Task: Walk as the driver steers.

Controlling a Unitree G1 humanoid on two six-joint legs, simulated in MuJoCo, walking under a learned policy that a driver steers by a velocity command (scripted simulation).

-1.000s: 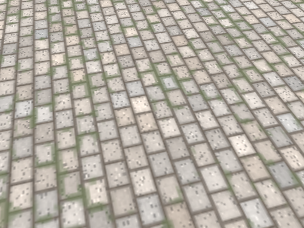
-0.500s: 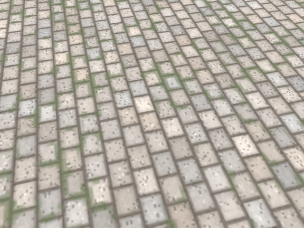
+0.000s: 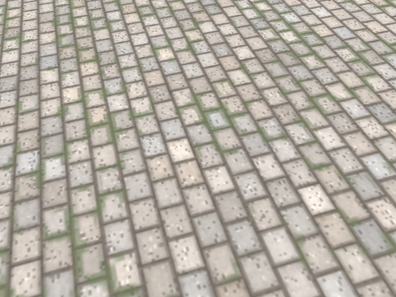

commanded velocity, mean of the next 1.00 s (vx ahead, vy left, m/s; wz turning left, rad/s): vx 0.45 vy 0.00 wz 0.35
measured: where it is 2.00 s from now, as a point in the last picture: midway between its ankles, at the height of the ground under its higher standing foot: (146, 180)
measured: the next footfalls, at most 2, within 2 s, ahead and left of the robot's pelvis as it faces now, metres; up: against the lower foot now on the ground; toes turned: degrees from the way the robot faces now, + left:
right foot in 0.08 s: +0.09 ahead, -0.14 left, +0.00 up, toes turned -3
left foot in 0.58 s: +0.44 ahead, +0.09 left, +0.00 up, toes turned +14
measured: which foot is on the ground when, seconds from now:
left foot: down 0.00-0.08, up 0.10-0.56, down 0.58-1.00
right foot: up 0.00-0.06, down 0.08-0.60, up 0.62-1.00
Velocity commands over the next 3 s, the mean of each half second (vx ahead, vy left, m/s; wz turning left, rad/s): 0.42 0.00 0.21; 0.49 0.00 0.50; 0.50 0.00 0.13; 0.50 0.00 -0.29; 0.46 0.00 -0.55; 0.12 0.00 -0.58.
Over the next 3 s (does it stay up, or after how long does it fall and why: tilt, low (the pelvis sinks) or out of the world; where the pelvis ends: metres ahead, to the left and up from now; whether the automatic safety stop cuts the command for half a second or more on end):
stays up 1.38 0.30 -0.01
